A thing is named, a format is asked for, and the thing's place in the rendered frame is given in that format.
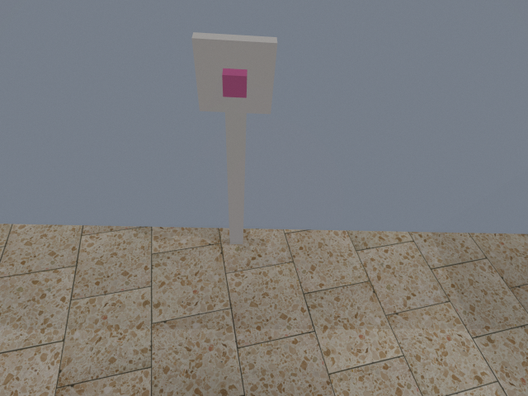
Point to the button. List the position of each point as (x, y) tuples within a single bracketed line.
[(234, 82)]

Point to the panel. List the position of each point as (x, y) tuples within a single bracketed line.
[(257, 54)]

